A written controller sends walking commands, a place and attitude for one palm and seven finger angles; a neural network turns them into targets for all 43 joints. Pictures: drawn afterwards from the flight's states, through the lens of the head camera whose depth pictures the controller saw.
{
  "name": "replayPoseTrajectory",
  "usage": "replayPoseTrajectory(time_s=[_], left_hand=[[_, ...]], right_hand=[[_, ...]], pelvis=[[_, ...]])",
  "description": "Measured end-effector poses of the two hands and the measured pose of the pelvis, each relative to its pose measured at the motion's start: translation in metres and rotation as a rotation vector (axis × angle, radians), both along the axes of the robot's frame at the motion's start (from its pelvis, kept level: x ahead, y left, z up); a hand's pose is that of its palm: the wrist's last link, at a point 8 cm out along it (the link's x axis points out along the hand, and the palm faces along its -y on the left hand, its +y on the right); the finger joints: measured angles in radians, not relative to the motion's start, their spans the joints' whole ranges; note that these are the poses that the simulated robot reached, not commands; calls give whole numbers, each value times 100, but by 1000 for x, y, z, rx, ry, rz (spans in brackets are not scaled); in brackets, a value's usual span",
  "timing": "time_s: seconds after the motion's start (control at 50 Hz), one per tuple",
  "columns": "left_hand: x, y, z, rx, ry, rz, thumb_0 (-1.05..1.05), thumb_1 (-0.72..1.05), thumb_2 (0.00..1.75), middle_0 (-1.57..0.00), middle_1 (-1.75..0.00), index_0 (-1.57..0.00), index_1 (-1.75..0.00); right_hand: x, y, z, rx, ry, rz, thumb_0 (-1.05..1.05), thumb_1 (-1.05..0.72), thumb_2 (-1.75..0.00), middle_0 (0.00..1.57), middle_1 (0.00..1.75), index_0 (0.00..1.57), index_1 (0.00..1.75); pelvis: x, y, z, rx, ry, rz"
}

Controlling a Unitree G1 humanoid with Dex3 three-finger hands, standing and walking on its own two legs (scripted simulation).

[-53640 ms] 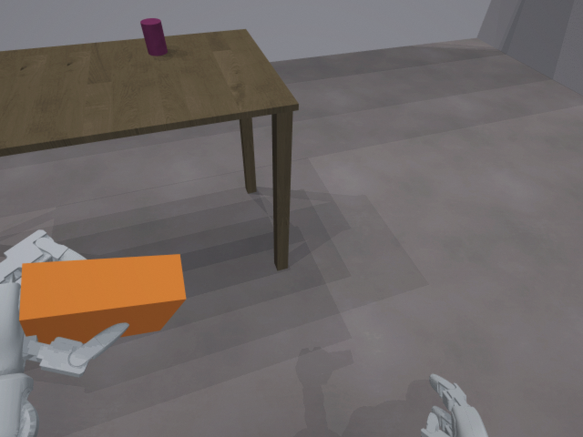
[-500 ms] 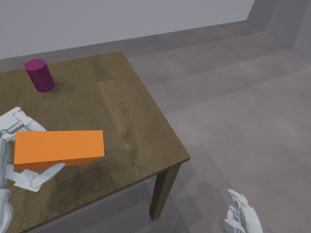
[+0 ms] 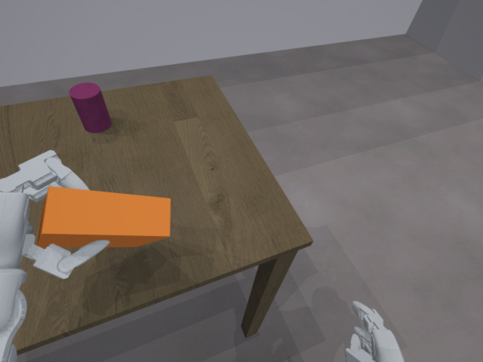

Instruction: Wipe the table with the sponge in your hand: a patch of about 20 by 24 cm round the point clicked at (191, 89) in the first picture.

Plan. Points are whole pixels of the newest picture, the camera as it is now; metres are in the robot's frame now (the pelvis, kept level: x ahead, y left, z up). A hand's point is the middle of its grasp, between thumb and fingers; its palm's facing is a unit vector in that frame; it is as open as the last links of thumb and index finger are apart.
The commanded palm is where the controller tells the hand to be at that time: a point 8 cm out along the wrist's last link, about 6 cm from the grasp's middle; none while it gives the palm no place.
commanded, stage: turn the palm down, sponge in hand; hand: left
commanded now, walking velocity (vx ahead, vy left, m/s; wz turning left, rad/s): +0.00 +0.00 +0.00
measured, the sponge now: (120, 224) +0.26 +0.20 +0.12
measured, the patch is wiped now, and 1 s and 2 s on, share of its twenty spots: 0.00 0.00 0.00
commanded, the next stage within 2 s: none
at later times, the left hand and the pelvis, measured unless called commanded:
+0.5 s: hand (64, 229) +0.22 +0.24 +0.16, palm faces +0.42 -0.61 -0.67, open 9.3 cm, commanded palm +0.17 +0.25 +0.20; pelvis -0.03 -0.05 -0.01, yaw +1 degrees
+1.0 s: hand (114, 223) +0.23 +0.19 +0.17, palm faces +0.23 -0.40 -0.89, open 9.3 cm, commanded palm +0.19 +0.22 +0.23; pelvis -0.01 -0.08 -0.02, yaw -3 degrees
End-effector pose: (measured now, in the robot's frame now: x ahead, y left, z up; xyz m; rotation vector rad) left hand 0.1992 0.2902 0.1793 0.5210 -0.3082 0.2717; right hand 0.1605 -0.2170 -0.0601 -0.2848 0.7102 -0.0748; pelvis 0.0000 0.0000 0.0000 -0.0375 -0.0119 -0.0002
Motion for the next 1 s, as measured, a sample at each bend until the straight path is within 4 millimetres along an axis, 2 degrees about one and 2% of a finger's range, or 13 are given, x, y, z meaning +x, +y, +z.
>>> replayPoseTrajectory(time_s=[0.06, 0.1, 0.18, 0.24, 0.28, 0.32, 0.38, 0.48, 0.56, 0.66, 0.76, 0.86, 1.0], left_hand=[[16, 19, 23, 18, -40, 55, -1, -47, 109, -83, -141, -83, -142], [21, 24, 26, -44, -18, 91, -1, -47, 109, -82, -142, -83, -142], [20, -3, 9, 7, 148, 69, -1, -46, 108, -82, -142, -82, -143], [4, -33, -4, 61, 214, -11, -1, -46, 108, -82, -142, -82, -143], [-9, -44, -3, 86, 195, -31, -1, -46, 108, -82, -142, -83, -143], [-19, -46, 3, 122, 148, 6, -1, -47, 108, -82, -142, -83, -142], [-27, -34, 14, 165, 96, 139, -1, -47, 108, -83, -141, -83, -142], [-25, -19, 17, 182, 203, 307, -1, -47, 108, -82, -142, -83, -142], [-17, -41, 14, 254, 306, 244, -1, -47, 108, -82, -142, -83, -142], [-10, -71, 26, 348, 285, 137, -1, -47, 108, -82, -142, -83, -142], [-9, -67, 41, 412, 272, 225, -1, -47, 108, -82, -142, -83, -142], [-9, -59, 38, 457, 350, 296, -1, -47, 108, -82, -142, -83, -142], [-1, -83, 33, 546, 331, 208, -1, -47, 108, -82, -142, -83, -142]], right_hand=[[-2, 3, -14, 7, 54, 76, 1, -91, -90, 20, 30, 20, 30], [0, 2, -21, 37, 66, 75, 1, -91, -90, 20, 30, 20, 30], [7, 0, -23, 89, 40, 55, 1, -91, -90, 20, 30, 20, 30], [12, -3, -19, 100, 16, 44, 1, -91, -90, 20, 30, 20, 30], [14, -7, -18, 93, 9, 44, 1, -91, -90, 20, 30, 20, 30], [15, -11, -18, 85, 14, 50, 1, -91, -90, 20, 30, 20, 30], [17, -20, -23, 71, 41, 61, 1, -91, -90, 20, 30, 20, 30], [18, -36, -28, 68, 48, 52, 1, -91, -90, 20, 30, 20, 30], [21, -48, -26, 81, 7, 26, 1, -91, -90, 20, 30, 20, 30], [23, -68, -24, 90, -15, -12, 1, -91, -90, 20, 30, 20, 30], [22, -91, -31, 85, 22, -50, 1, -91, -90, 20, 30, 20, 30], [22, -111, -38, 65, 51, -90, 1, -91, -90, 20, 30, 20, 30], [25, -115, -36, 42, 25, -125, 1, -91, -90, 19, 30, 20, 30]], pelvis=[[-5, -1, -3, 21, 11, 17], [-7, 1, -5, 35, 13, -3], [-12, 2, -7, 38, 21, -27], [-15, -3, -8, 44, 28, -37], [-17, -9, -10, 46, 29, -37], [-20, -17, -11, 43, 28, -27], [-25, -28, -12, 36, 22, -3], [-29, -45, -12, 35, 1, 19], [-28, -57, -10, 40, -8, 12], [-22, -71, -10, 44, -8, -10], [-13, -81, -13, 49, -1, -22], [-8, -83, -16, 57, 10, -37], [-6, -78, -18, 63, 19, -51]])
